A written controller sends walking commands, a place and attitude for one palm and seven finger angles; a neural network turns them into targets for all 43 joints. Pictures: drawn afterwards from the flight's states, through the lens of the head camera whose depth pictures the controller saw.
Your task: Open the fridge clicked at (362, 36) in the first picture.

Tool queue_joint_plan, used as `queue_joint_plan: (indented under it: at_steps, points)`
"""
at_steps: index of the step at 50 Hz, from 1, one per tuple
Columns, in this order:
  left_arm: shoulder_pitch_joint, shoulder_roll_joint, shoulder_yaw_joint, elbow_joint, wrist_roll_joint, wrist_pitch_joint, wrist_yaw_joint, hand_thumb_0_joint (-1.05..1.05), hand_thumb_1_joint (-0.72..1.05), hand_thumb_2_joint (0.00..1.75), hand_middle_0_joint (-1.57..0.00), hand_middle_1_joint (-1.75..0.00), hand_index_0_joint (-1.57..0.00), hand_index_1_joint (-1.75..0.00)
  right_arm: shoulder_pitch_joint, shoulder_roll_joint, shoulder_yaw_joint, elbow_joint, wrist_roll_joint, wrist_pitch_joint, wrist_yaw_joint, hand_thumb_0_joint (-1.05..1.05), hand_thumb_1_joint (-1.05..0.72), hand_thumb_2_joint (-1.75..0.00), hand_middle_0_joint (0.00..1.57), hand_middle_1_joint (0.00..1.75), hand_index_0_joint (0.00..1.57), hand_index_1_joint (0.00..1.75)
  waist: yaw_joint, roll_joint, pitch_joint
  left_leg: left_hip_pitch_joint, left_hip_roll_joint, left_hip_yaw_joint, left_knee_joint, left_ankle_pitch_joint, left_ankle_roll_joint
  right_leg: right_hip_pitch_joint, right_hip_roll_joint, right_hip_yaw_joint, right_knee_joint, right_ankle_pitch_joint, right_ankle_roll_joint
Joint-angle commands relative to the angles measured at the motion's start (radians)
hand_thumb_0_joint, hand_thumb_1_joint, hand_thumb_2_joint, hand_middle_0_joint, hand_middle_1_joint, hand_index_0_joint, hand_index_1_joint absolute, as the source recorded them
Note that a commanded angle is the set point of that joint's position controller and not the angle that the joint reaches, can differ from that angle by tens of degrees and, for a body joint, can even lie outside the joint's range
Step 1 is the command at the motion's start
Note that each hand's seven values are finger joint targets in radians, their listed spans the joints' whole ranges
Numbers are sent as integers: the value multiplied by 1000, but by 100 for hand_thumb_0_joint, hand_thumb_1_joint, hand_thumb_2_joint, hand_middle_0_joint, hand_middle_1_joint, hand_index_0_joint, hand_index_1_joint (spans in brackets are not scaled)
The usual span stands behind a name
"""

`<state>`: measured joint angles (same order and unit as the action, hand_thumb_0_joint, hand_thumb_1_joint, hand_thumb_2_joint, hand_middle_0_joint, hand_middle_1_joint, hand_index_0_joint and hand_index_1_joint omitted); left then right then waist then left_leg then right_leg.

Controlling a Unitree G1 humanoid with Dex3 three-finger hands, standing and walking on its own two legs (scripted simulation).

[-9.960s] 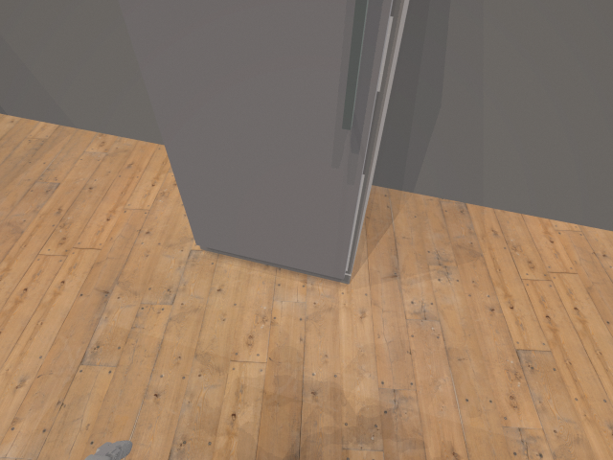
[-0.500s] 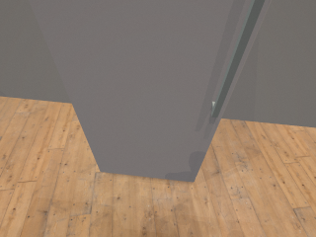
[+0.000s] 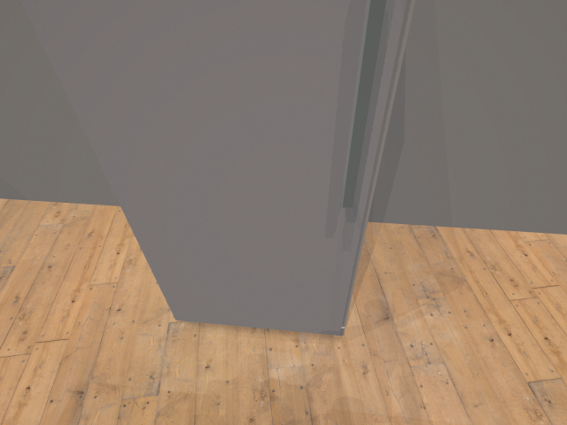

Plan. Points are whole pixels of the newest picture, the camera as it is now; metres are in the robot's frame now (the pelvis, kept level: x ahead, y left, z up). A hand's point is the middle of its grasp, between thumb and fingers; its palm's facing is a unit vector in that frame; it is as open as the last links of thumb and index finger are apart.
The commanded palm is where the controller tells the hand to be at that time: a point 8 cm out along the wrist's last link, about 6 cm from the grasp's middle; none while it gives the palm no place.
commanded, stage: look again from close up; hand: right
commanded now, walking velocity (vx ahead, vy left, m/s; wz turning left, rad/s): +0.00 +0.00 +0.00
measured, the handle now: (363, 82) +0.56 -0.10 +0.25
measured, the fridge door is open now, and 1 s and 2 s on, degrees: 0 0 0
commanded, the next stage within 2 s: shuffle to correct the standing spot in 1.50 s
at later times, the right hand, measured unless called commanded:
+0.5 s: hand out of the picture -0.08 -0.18 -0.17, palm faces +0.06 +0.98 -0.19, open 7.4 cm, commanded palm none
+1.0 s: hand out of the picture -0.03 -0.14 -0.17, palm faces +0.05 +0.98 -0.17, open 7.4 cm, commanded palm none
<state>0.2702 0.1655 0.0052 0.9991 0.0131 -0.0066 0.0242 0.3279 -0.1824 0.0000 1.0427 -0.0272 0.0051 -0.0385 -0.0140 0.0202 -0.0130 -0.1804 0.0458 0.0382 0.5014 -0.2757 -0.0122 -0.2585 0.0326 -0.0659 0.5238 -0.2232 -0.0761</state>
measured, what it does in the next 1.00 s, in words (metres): stands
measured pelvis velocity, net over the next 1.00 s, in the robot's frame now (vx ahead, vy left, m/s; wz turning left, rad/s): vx -0.01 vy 0.02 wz -0.04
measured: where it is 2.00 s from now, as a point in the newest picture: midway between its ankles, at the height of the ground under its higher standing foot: outside the picture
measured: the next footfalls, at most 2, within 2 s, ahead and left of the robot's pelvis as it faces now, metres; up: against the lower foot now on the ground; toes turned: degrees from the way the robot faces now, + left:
none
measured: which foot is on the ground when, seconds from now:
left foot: down 0.00-1.00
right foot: down 0.00-1.00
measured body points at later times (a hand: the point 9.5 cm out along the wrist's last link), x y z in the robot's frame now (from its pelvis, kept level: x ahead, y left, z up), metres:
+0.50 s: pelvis -0.02 -0.01 +0.00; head -0.03 -0.01 +0.45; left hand +0.00 +0.23 -0.15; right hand -0.08 -0.23 -0.16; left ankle +0.00 +0.15 -0.73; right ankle +0.04 -0.07 -0.73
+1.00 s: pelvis -0.01 +0.02 +0.00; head -0.01 +0.01 +0.45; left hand -0.01 +0.25 -0.15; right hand -0.03 -0.20 -0.16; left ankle +0.00 +0.15 -0.73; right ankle +0.04 -0.07 -0.73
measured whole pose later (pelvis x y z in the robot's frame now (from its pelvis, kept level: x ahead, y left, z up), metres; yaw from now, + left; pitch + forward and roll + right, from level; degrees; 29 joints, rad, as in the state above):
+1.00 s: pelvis -0.01 +0.02 +0.00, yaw -2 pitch -1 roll +1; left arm 0.31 0.15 0.00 1.09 0.01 0.00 0.01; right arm 0.35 -0.16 0.01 1.07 -0.02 -0.02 -0.03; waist 0.00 0.01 0.00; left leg -0.23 0.00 0.02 0.47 -0.23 0.00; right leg -0.30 0.03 -0.02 0.46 -0.15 -0.04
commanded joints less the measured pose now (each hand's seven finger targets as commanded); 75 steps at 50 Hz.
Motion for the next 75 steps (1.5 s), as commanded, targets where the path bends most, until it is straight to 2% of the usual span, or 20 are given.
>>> queue_joint_plan:
  at_steps: [1,2,6,8,10,17,21,23,30,34,37,46,48,54,56,57,63,66,68,75]
  points:
    - [16,166,36,-61,6,-17,2,0,90,90,-20,-30,-20,-30,83,-66,-12,-36,-5,1,3,0,-90,-90,20,30,20,30,-2,-81,117,-43,3,-13,-21,-52,38,-136,-188,276,-335,-374,0]
    - [17,167,36,-62,5,-18,2,0,90,90,-20,-30,-20,-30,85,-70,-12,-40,-6,-2,3,0,-90,-90,20,30,20,30,-4,-78,93,-40,6,-16,-27,-46,40,-115,-185,273,-327,-347,-2]
    - [15,174,38,-57,5,-15,0,0,90,90,-20,-30,-20,-30,97,-77,-16,-37,-4,-1,7,0,-90,-90,20,30,20,30,-3,-59,86,-45,5,-23,-35,-59,42,-119,-185,277,-342,-372,5]
    - [19,172,38,-51,4,-15,-1,0,90,90,-20,-30,-20,-30,101,-82,-16,-37,-4,-6,7,0,-90,-90,20,30,20,30,-2,-44,72,-44,10,-37,-54,-47,46,-101,-178,269,-328,-334,5]
    - [22,171,37,-40,3,-13,-3,0,90,90,-20,-30,-20,-30,108,-84,-15,-31,-2,-8,6,0,-90,-90,20,30,20,30,-3,-33,90,-46,15,-46,-67,-56,46,-115,-172,262,-327,-339,10]
    - [35,166,35,-6,2,-11,-5,0,90,90,-20,-30,-20,-30,134,-81,-11,-7,-2,-15,4,0,-90,-90,20,30,20,30,2,-52,83,-67,17,-71,-83,-57,50,-86,-160,263,-326,-313,16]
    - [40,153,32,9,0,-10,-5,0,90,90,-20,-30,-20,-30,149,-75,-7,6,0,-18,3,0,-90,-90,20,30,20,30,4,-37,97,-88,25,-96,-105,-81,51,-87,-149,247,-311,-301,22]
    - [44,148,30,14,-1,-8,-6,0,90,90,-20,-30,-20,-30,142,-76,-6,7,0,-22,1,0,-90,-90,20,30,20,30,11,-7,104,-108,32,-113,-123,-96,53,-76,-140,237,-289,-269,25]
    - [54,126,26,28,-1,-8,-6,0,90,90,-20,-30,-20,-30,147,-65,-4,14,2,-25,0,0,-90,-90,20,30,20,30,16,-10,111,-148,39,-136,-147,-142,51,-69,-125,217,-255,-242,33]
    - [56,118,24,36,-2,-12,-6,0,90,90,-20,-30,-20,-30,139,-67,-4,11,3,-30,-1,0,-90,-90,20,30,20,30,16,-6,99,-146,47,-147,-157,-125,53,-60,-121,202,-228,-196,35]
    - [63,114,22,40,-2,-11,-6,0,90,90,-20,-30,-20,-30,128,-69,-4,8,4,-32,-2,0,-90,-90,20,30,20,30,18,6,113,-159,48,-150,-167,-134,54,-61,-117,196,-211,-176,38]
    - [67,107,18,52,-1,-19,-4,0,90,90,-20,-30,-20,-30,99,-75,-10,-3,8,-35,0,0,-90,-90,20,30,20,30,14,-24,93,-117,50,-142,-158,-81,59,-64,-119,188,-203,-129,40]
    - [67,107,17,50,-2,-20,-5,0,90,90,-20,-30,-20,-30,94,-79,-9,-5,8,-37,-1,0,-90,-90,20,30,20,30,14,-5,83,-100,54,-142,-159,-52,60,-57,-117,180,-189,-88,40]
    - [60,115,14,58,-3,-25,-4,0,90,90,-20,-30,-20,-30,67,-91,-10,-12,11,-40,-1,0,-90,-90,20,30,20,30,14,-24,55,-63,55,-133,-147,27,59,-26,-123,173,-180,-3,42]
    - [55,117,13,59,-3,-24,-3,0,90,90,-20,-30,-20,-30,58,-94,-10,-12,12,-39,0,0,-90,-90,20,30,20,30,14,-24,66,-65,53,-135,-153,13,59,-30,-122,172,-184,-15,44]
    - [52,119,13,57,-4,-24,-3,0,90,90,-20,-30,-20,-30,60,-96,-10,-11,11,-40,-1,0,-90,-90,20,30,20,30,12,-6,63,-60,53,-135,-153,42,59,-19,-123,170,-174,21,42]
    - [34,134,13,59,-3,-21,-4,0,90,90,-20,-30,-20,-30,34,-112,-11,-14,11,-39,0,0,-90,-90,20,30,20,30,16,-3,76,-61,54,-135,-164,22,57,-11,-124,171,-185,8,45]
    - [25,145,14,59,-2,-22,-4,0,90,90,-20,-30,-20,-30,26,-114,-13,-14,11,-37,3,0,-90,-90,20,30,20,30,15,-22,76,-58,49,-130,-162,15,56,-9,-129,184,-205,-23,44]
    - [14,151,16,57,-3,-24,-5,0,90,90,-20,-30,-20,-30,25,-121,-13,-14,10,-39,2,0,-90,-90,20,30,20,30,14,-22,56,-43,52,-128,-158,48,55,8,-131,180,-197,16,42]
    - [-13,171,16,56,-3,-24,-5,0,90,90,-20,-30,-20,-30,4,-139,-13,-12,11,-41,6,0,-90,-90,20,30,20,30,15,-15,56,-43,57,-129,-171,52,54,33,-131,175,-197,40,44]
